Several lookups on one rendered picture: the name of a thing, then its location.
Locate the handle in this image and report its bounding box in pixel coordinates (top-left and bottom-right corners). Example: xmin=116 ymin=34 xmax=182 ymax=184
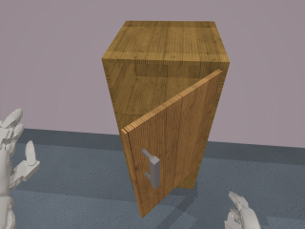
xmin=141 ymin=148 xmax=160 ymax=189

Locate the left robot forearm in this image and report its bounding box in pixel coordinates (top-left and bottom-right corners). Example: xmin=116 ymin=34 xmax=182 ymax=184
xmin=0 ymin=196 xmax=17 ymax=229

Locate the cupboard door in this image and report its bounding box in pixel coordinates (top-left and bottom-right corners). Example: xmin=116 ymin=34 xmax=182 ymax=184
xmin=120 ymin=70 xmax=223 ymax=218

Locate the left robot hand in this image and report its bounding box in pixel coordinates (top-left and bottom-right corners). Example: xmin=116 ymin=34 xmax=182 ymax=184
xmin=0 ymin=108 xmax=40 ymax=196

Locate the right robot hand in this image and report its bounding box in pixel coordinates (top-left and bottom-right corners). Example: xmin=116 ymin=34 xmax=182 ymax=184
xmin=224 ymin=191 xmax=261 ymax=229

